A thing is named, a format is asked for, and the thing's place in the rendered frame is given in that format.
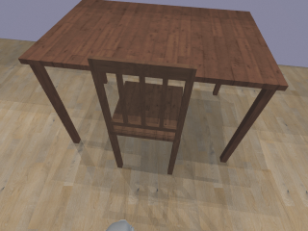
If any chair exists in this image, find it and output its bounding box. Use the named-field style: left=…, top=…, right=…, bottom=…
left=88, top=55, right=197, bottom=175

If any left robot thigh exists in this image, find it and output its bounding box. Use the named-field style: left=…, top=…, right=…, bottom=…
left=106, top=221, right=135, bottom=231

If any table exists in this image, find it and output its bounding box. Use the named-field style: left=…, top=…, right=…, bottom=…
left=18, top=0, right=288, bottom=163

